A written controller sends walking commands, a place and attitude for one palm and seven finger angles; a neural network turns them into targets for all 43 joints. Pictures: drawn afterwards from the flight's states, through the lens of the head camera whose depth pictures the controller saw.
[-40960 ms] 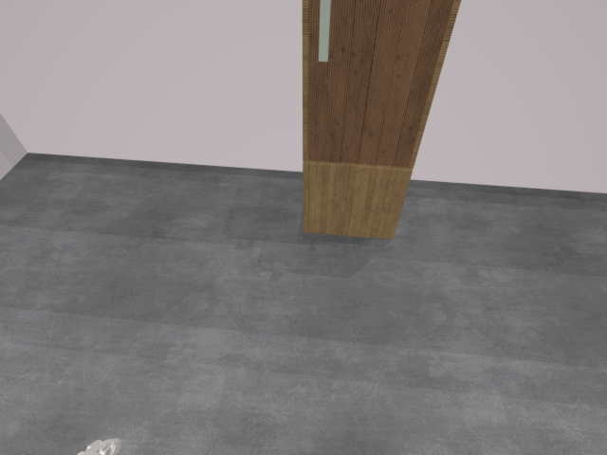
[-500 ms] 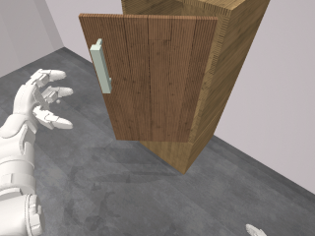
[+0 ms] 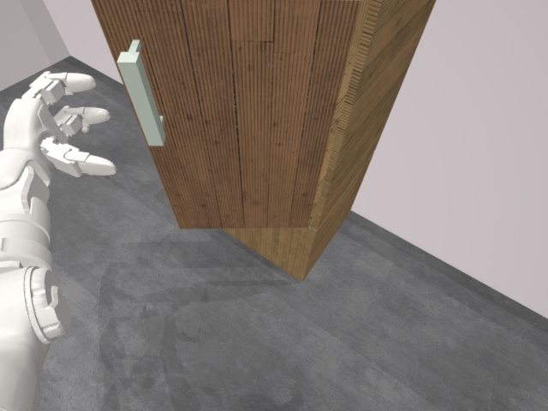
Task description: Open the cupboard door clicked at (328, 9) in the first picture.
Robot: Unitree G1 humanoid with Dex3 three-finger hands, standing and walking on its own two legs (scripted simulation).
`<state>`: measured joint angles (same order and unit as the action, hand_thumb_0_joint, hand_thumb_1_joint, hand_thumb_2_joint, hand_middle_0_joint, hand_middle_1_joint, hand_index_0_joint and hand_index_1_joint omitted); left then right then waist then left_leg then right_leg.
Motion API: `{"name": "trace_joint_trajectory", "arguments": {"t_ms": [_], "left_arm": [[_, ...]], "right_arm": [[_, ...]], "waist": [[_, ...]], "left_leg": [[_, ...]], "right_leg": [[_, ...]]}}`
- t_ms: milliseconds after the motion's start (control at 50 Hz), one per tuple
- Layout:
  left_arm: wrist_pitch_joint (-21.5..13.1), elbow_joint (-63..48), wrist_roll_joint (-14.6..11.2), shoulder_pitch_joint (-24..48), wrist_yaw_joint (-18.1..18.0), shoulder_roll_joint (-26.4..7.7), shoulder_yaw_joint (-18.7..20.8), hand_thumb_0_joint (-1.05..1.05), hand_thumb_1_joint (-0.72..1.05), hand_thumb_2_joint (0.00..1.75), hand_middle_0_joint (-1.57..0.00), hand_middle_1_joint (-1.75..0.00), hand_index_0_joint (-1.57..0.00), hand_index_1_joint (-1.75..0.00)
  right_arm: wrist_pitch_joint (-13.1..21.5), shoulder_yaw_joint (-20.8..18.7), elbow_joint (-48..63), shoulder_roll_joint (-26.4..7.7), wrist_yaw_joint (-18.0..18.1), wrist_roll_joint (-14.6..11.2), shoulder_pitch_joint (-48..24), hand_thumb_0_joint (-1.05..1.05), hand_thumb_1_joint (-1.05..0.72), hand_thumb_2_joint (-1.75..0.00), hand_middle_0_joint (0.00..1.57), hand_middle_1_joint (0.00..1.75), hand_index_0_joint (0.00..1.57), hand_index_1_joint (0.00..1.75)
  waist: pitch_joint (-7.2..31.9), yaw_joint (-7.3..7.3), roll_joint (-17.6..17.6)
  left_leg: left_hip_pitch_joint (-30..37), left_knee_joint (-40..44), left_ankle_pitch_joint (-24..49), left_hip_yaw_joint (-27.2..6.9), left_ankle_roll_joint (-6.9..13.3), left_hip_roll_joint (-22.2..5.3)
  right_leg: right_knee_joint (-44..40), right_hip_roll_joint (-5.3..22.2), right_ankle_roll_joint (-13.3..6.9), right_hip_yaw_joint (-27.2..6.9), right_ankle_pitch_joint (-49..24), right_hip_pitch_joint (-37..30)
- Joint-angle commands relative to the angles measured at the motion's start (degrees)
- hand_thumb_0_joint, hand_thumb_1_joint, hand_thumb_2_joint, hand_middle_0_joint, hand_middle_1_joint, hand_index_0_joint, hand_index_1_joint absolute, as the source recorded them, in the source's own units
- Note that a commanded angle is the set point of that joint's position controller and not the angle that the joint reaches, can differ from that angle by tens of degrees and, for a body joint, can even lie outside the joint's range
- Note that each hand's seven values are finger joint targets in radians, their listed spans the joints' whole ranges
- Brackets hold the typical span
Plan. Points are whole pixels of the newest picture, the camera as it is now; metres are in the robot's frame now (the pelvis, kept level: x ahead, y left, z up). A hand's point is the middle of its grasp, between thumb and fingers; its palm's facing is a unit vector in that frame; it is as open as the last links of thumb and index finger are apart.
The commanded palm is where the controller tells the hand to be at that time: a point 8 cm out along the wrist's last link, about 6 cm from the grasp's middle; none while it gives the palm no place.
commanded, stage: move the hooked fingers beside the handle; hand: left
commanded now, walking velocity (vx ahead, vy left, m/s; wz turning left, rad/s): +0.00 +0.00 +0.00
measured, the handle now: (147, 95) +0.57 +0.18 +0.13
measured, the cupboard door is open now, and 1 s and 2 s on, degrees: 37 37 37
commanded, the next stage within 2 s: slide the fingers in behind the handle in 1.70 s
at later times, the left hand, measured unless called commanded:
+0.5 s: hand (105, 105) +0.53 +0.23 +0.13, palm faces -0.01 -1.00 +0.01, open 14.0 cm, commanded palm +0.50 +0.29 +0.13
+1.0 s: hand (96, 117) +0.51 +0.24 +0.13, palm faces +0.01 -1.00 +0.01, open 14.0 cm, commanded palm +0.50 +0.29 +0.13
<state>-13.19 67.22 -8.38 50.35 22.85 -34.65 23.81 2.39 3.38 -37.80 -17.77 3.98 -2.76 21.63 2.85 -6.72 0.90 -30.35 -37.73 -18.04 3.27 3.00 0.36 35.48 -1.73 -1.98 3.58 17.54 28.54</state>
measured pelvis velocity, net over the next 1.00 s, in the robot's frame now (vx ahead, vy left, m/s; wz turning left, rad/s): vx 0.01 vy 0.01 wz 0.00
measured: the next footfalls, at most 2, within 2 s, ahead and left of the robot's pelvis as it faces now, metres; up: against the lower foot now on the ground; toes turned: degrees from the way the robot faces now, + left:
none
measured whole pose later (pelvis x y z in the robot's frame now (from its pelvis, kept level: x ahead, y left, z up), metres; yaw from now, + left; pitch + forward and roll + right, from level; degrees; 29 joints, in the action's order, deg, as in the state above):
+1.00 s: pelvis +0.01 +0.01 -0.01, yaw +0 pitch +15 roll -2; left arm -13.6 71.0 -7.1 56.3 21.8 -36.0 23.2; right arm -2.6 3.3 -35.2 -17.5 2.8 -2.0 20.5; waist 4.4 -7.8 1.1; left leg -36.4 -42.5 -21.0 2.3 3.2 -0.2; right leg 38.1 -2.2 -1.7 4.4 19.6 33.5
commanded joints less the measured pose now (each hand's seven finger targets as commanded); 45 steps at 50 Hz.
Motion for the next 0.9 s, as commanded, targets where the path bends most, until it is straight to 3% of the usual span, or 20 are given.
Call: {"name": "trace_joint_trajectory", "arguments": {"t_ms": [0,20,60,80,120,140,180,260,280,320,340,440,460,560,640,680,760,800,820,880], "left_arm": [[-4.1,-7.5,-0.9,29.3,0.9,-18.0,1.4,0.0,-0.5,0.3,-0.3,-1.2,-0.3,-1.2],[-3.9,-7.0,-1.3,30.9,1.2,-18.0,1.0,0.0,-0.5,0.3,-0.3,-1.2,-0.3,-1.2],[-3.6,-5.6,-0.7,31.2,1.4,-23.2,4.5,0.0,-0.5,0.3,-0.3,-1.2,-0.3,-1.2],[-3.8,-6.9,-0.2,32.1,1.5,-24.2,4.4,0.0,-0.5,0.3,-0.3,-1.2,-0.3,-1.2],[-4.2,-7.7,0.0,34.4,1.7,-19.7,0.9,0.0,-0.5,0.3,-0.3,-1.2,-0.3,-1.2],[-4.3,-7.0,0.3,33.8,1.5,-23.2,3.9,0.0,-0.5,0.3,-0.3,-1.2,-0.3,-1.2],[-3.8,-5.9,0.2,34.8,1.4,-21.3,2.4,0.0,-0.5,0.3,-0.3,-1.2,-0.3,-1.2],[-3.1,-4.6,1.2,37.5,0.4,-23.1,3.1,0.0,-0.5,0.3,-0.3,-1.2,-0.3,-1.2],[-2.9,-3.3,1.7,35.0,0.0,-24.3,4.5,0.0,-0.5,0.3,-0.3,-1.2,-0.3,-1.2],[-3.4,-4.6,1.8,33.1,-0.3,-24.6,4.8,0.0,-0.5,0.3,-0.3,-1.2,-0.3,-1.2],[-3.7,-5.8,2.1,33.3,-0.3,-23.7,4.3,0.0,-0.5,0.3,-0.3,-1.2,-0.3,-1.2],[-3.9,-7.5,1.3,30.2,0.0,-24.4,6.1,0.0,-0.5,0.3,-0.3,-1.2,-0.3,-1.2],[-4.1,-8.7,1.5,30.2,0.0,-26.1,7.2,0.0,-0.5,0.3,-0.3,-1.2,-0.3,-1.2],[-4.6,-12.8,0.3,27.1,0.4,-24.8,7.8,0.0,-0.5,0.3,-0.3,-1.2,-0.3,-1.2],[-3.5,-14.0,-0.9,26.2,1.3,-18.9,4.0,0.0,-0.5,0.3,-0.3,-1.2,-0.3,-1.2],[-2.7,-13.2,-1.5,26.6,1.4,-15.5,1.6,0.0,-0.5,0.3,-0.3,-1.2,-0.3,-1.2],[-2.6,-12.9,-1.4,28.4,0.5,-17.0,2.7,0.0,-0.5,0.3,-0.3,-1.2,-0.3,-1.2],[-2.7,-11.7,-1.2,30.3,0.0,-14.8,0.4,0.0,-0.5,0.3,-0.3,-1.2,-0.3,-1.2],[-3.3,-12.1,-1.3,30.7,-0.3,-15.7,1.0,0.0,-0.5,0.3,-0.3,-1.2,-0.3,-1.2],[-3.7,-9.7,-0.2,33.9,-1.2,-16.7,0.8,0.0,-0.5,0.3,-0.3,-1.2,-0.3,-1.2]], "right_arm": [[1.0,-3.8,3.4,-10.1,0.9,0.3,6.9,0.0,-0.9,-0.9,0.2,0.3,0.2,0.3],[0.7,-3.8,3.3,-10.2,1.0,0.3,7.4,0.0,-0.9,-0.9,0.2,0.3,0.2,0.3],[0.3,-4.0,3.1,-10.9,1.1,0.5,8.9,0.0,-0.9,-0.9,0.2,0.3,0.2,0.3],[0.0,-4.0,3.3,-10.8,1.0,0.6,9.0,0.0,-0.9,-0.9,0.2,0.3,0.2,0.3],[-0.4,-4.1,3.2,-10.3,0.7,0.7,9.9,0.0,-0.9,-0.9,0.2,0.3,0.2,0.3],[-0.8,-4.4,3.0,-10.8,0.7,1.0,10.8,0.0,-0.9,-0.9,0.2,0.3,0.2,0.3],[-1.4,-4.3,2.8,-10.7,0.5,1.1,11.3,0.0,-0.9,-0.9,0.2,0.3,0.2,0.3],[-2.3,-4.2,2.3,-11.1,0.3,1.5,13.0,0.0,-0.9,-0.9,0.2,0.3,0.2,0.3],[-2.6,-4.4,2.6,-11.2,0.2,1.7,13.6,0.0,-0.9,-0.9,0.2,0.3,0.2,0.3],[-3.1,-4.3,3.6,-11.1,0.0,1.8,13.8,0.0,-0.9,-0.9,0.2,0.3,0.2,0.3],[-3.2,-4.4,3.8,-10.8,-0.2,1.9,13.7,0.0,-0.9,-0.9,0.2,0.3,0.2,0.3],[-4.6,-4.7,4.8,-10.8,-0.6,1.9,13.8,0.0,-0.9,-0.9,0.2,0.3,0.2,0.3],[-4.8,-4.7,5.1,-10.7,-0.6,1.8,13.8,0.0,-0.9,-0.9,0.2,0.3,0.2,0.3],[-5.5,-5.0,5.7,-10.1,-1.0,1.6,13.0,0.0,-0.9,-0.9,0.2,0.3,0.2,0.3],[-5.5,-5.1,5.5,-9.6,-1.1,1.2,11.7,0.0,-0.9,-0.9,0.2,0.3,0.2,0.3],[-5.4,-5.2,5.0,-9.5,-1.1,1.2,11.4,0.0,-0.9,-0.9,0.2,0.3,0.2,0.3],[-5.2,-4.9,4.6,-9.5,-0.8,1.2,10.6,0.0,-0.9,-0.9,0.2,0.3,0.2,0.3],[-5.0,-4.7,4.5,-9.4,-0.8,1.1,10.0,0.0,-0.9,-0.9,0.2,0.3,0.2,0.3],[-4.9,-4.6,4.7,-9.5,-0.6,1.1,9.9,0.0,-0.9,-0.9,0.2,0.3,0.2,0.3],[-4.5,-4.2,4.1,-9.7,-0.4,1.1,9.3,0.0,-0.9,-0.9,0.2,0.3,0.2,0.3]], "waist": [[19.3,-1.65,3.2],[19.0,-2.25,2.0],[22.1,-1.69,2.1],[23.7,-1.76,4.0],[24.1,-2.67,6.2],[25.0,-2.01,6.4],[24.0,-3.09,6.4],[23.8,-3.74,7.0],[24.6,-3.08,5.2],[26.5,-2.09,5.8],[27.5,-2.08,8.4],[28.0,-1.35,6.1],[28.5,-0.62,7.8],[29.8,0.03,8.3],[27.2,-0.61,9.3],[25.2,-1.61,7.1],[24.6,-1.42,7.7],[22.5,-2.73,4.4],[23.2,-2.2,5.9],[22.4,-3.04,6.8]], "left_leg": [[11.8,2.1,14.1,-5.7,-0.3,-1.1],[10.8,1.8,14.0,-5.6,-0.1,-1.2],[9.4,1.2,14.3,-5.3,0.0,-1.0],[9.5,0.9,14.9,-5.1,0.0,-1.0],[12.3,0.2,17.8,-5.7,-0.3,-1.1],[12.9,0.0,18.5,-6.1,-0.5,-1.4],[12.5,-0.3,18.2,-5.8,-0.3,-1.5],[12.4,-0.8,19.2,-6.4,-0.4,-1.7],[11.6,-1.0,19.4,-6.3,-0.2,-1.7],[11.9,-1.1,21.9,-6.1,-0.5,-1.7],[13.8,-1.4,23.8,-6.0,-0.7,-1.8],[14.0,-1.9,26.6,-5.5,-0.6,-2.1],[14.2,-1.9,27.3,-5.6,-0.7,-2.0],[17.6,-2.4,33.6,-5.6,-0.9,-2.4],[20.0,-2.5,35.8,-6.0,-1.1,-2.8],[19.9,-2.2,33.6,-6.3,-1.1,-3.0],[18.8,-2.4,31.8,-6.4,-1.2,-2.6],[16.1,-1.9,26.6,-6.1,-0.7,-2.3],[16.2,-2.2,27.0,-6.1,-0.8,-2.1],[15.4,-2.1,23.1,-6.9,-1.1,-2.0]], "right_leg": [[-3.4,0.0,0.8,-3.8,-14.9,-2.7],[-3.3,0.0,0.9,-3.8,-15.1,-3.0],[-3.0,0.1,1.1,-4.6,-16.4,-4.7],[-2.6,0.2,1.2,-4.8,-17.2,-5.2],[-2.0,-0.3,0.9,-3.9,-17.9,-2.6],[-2.0,-0.5,0.9,-3.7,-17.4,-1.9],[-2.2,-0.6,1.1,-3.7,-17.3,-0.7],[-1.9,-0.9,1.1,-3.4,-16.9,1.3],[-1.8,-1.0,1.1,-3.4,-17.2,0.4],[-0.8,-1.1,0.8,-3.2,-19.4,-1.2],[-0.7,-1.2,0.9,-3.2,-20.4,-0.3],[-0.3,-1.6,1.0,-2.9,-23.1,-1.5],[-0.1,-1.5,1.0,-3.1,-23.4,-1.9],[0.1,-1.8,1.0,-2.8,-27.0,-2.9],[-0.5,-1.8,1.1,-2.3,-25.8,-0.1],[-1.0,-1.9,1.2,-2.0,-23.8,1.5],[-0.7,-1.5,1.0,-2.2,-23.3,1.4],[-1.0,-1.4,1.2,-2.2,-22.1,1.2],[-0.6,-1.2,0.8,-2.4,-22.0,0.8],[-0.5,-1.1,0.8,-2.5,-19.1,2.6]]}}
